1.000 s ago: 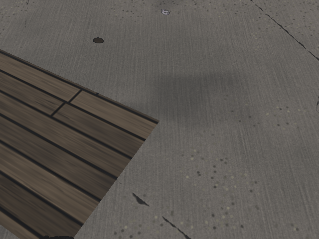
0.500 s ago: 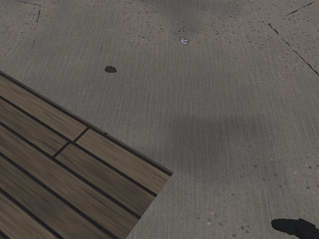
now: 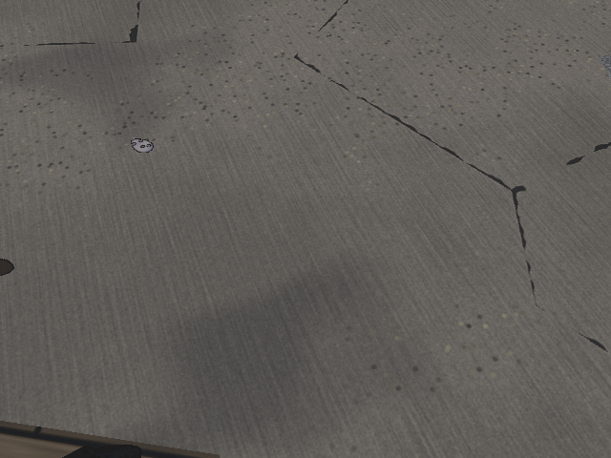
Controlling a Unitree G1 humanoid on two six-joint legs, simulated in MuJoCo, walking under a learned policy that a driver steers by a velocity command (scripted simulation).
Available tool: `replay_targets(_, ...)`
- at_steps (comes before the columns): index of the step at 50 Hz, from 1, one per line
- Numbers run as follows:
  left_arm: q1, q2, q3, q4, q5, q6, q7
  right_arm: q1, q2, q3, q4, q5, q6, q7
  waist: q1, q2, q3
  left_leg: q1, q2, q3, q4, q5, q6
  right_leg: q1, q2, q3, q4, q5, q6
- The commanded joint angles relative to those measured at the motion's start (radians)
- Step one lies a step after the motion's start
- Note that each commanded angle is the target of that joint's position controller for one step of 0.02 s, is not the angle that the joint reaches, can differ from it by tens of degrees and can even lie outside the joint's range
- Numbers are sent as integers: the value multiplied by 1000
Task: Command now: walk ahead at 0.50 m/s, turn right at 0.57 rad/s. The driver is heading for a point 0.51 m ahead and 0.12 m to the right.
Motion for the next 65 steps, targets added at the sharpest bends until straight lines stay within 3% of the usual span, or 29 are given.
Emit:
replay_targets(1, 312, 208, 97, 11, -5, 2, 16, -59, -192, -38, -67, 10, 8, -10, 227, 64, -179, -149, 195, -33, 473, 985, 111, 454, 119, -45, -74, -12, -91)
replay_targets(2, 390, 314, 124, 32, -10, 11, 38, -17, -89, -7, -102, -34, -2, -7, 200, -147, -244, -509, 100, -32, 823, 365, 54, 755, -93, 321, -102, -46, -187)
replay_targets(3, 343, 348, 115, -14, -3, -11, 28, 8, -31, 22, -148, -30, -41, 5, 130, -238, -391, -800, -86, -264, 1065, -214, 27, 943, -279, 889, -286, -244, -365)
replay_targets(4, 338, 246, 85, -17, 2, -29, 18, -120, -129, -1, -166, 12, -72, 18, 192, -92, -335, -914, -29, -381, 1100, -150, 51, 920, -268, 828, -354, -257, -303)
replay_targets(5, 302, 212, 74, -12, 4, -42, 17, -158, -133, -1, -182, 27, -90, 23, 171, -72, -213, -941, 13, -368, 1038, -56, 77, 799, -235, 677, -351, -192, -262)
replay_targets(6, 252, 185, 65, -17, 2, -50, 16, -161, -122, 0, -160, -4, -97, 13, 132, 16, -137, -856, 57, -371, 944, 6, 85, 642, -173, 530, -323, 41, -208)
replay_targets(7, 189, 154, 53, -29, 8, -48, 21, -135, -123, -9, -154, -21, -89, 8, 82, 10, -119, -806, 79, -371, 866, 68, 78, 555, -145, 468, -350, 59, -194)
replay_targets(8, 159, 153, 50, -48, 21, -50, 26, -119, -133, -12, -152, -19, -76, 10, 56, -34, -114, -739, 90, -383, 838, 95, 66, 467, -139, 472, -378, 91, -207)
replay_targets(11, 171, 170, 54, -47, 10, -56, 44, -133, -100, -8, -160, -35, -46, 9, 49, -5, -87, -708, 75, -356, 704, 166, 16, 371, -97, 381, -410, 166, -208)
replay_targets(17, 261, 193, 62, -17, 3, -46, 70, -341, -54, 15, -231, -25, -53, 21, 128, -58, -32, -653, -4, -346, 291, 489, -11, 317, -35, 327, -403, 42, -134)
replay_targets(22, 305, 180, 62, 8, -3, -32, 77, -376, -99, 3, -260, -14, -74, 40, 131, -83, -31, -601, -29, -381, 175, 436, 21, 415, -80, 441, -292, 7, -112)
replay_targets(25, 276, 158, 56, -2, 0, -20, 79, -225, -139, -21, -225, -16, -89, 35, 47, -119, -84, -396, -39, -350, 115, 354, 75, 423, -49, 469, -150, 109, -72)
replay_targets(26, 264, 107, 36, -16, 11, -21, 76, -108, -180, -34, -210, -40, -95, 29, -10, -76, -191, -193, 60, -420, 138, 389, 129, 366, 11, 402, 62, 125, -31)
replay_targets(27, 363, 51, 20, -38, 9, -26, 82, 5, -264, -52, -201, -68, -89, 23, 12, 142, -345, 153, 281, -745, 144, 463, 261, 91, 146, 276, 403, -141, 53)
replay_targets(28, 449, 82, 16, -42, -5, -32, 85, 34, -243, -50, -171, -45, -76, 35, 43, 367, -394, 238, 404, -1069, 56, 436, 368, -116, 170, 250, 617, -521, 89)
replay_targets(29, 407, 169, 36, -15, -8, -26, 87, -23, -144, -24, -196, -25, -70, 36, 31, 218, -277, 133, 371, -966, 53, 447, 339, -163, 116, 289, 710, -476, 104)
replay_targets(30, 320, 192, 44, -22, 1, -17, 87, -76, -97, -7, -209, -29, -59, 35, 26, 122, -193, 7, 325, -781, 68, 563, 305, -146, 87, 252, 719, -418, 115)
replay_targets(32, 228, 162, 45, -40, 26, -1, 91, -144, -40, 19, -201, -44, -50, 41, 56, 46, -96, -201, 211, -553, 39, 805, 250, -66, 40, 215, 588, -360, 109)
replay_targets(33, 269, 123, 38, -45, 15, 6, 87, -155, -63, 17, -185, -48, -52, 42, 95, 133, -100, -260, 222, -521, 29, 871, 272, -3, 26, 204, 531, -341, 117)
replay_targets(34, 283, 98, 28, -40, 13, 12, 86, -166, -64, 15, -174, -45, -54, 42, 100, 152, -101, -289, 203, -484, 12, 929, 285, 35, 20, 183, 448, -323, 129)
replay_targets(37, 235, 71, 14, -53, 19, 13, 85, -179, -114, 3, -149, -30, -40, 29, 98, 134, -157, -285, 191, -405, 0, 993, 289, 117, 19, 136, 238, -197, 138)
replay_targets(42, 141, 88, 14, -65, 22, 25, 75, -156, -135, 4, -108, -16, -12, 24, 63, 123, -160, -281, 184, -378, -6, 764, 264, 247, 31, 103, 13, -45, 118)
replay_targets(45, 126, 97, 20, -65, 33, 25, 74, -159, -109, 20, -88, -3, -1, 26, 88, 107, -122, -322, 146, -385, 47, 514, 202, 381, 43, 92, -212, 88, 70)
replay_targets(47, 107, 190, 35, -92, 45, 30, 88, -52, -59, 40, -73, -46, -11, 34, 24, -50, -177, -426, 33, -313, 146, 209, 94, 567, -134, 269, -182, 472, -10)
replay_targets(48, 77, 135, 19, -82, 42, 36, 88, 3, -14, 55, -58, -44, -9, 32, -6, -136, -219, -399, 13, -285, 120, 88, 60, 540, -160, 289, -167, 368, -63)
replay_targets(49, 39, 92, 12, -91, 35, 36, 76, -59, -47, 54, -62, -42, 2, 28, 24, -100, -174, -364, 12, -282, 98, 135, 43, 470, -94, 255, -168, 224, -38)
replay_targets(52, 48, 114, 17, -78, 38, 24, 60, -97, -96, 44, -57, -38, 28, 17, 49, -52, -102, -379, 11, -278, 115, 211, 45, 420, -33, 209, -148, 231, 9)
replay_targets(58, 46, 102, 17, -45, 33, 14, 62, -100, -95, 46, -28, -29, 40, 9, 48, -21, -126, -316, 26, -286, 125, 310, 43, 443, -26, 198, -114, 387, 5)
replay_targets(65, 32, 98, 20, 12, 31, 15, 62, -111, -92, 43, 13, -28, 59, -3, 42, 5, -110, -282, 27, -284, 108, 284, 38, 424, -11, 186, -137, 315, 8)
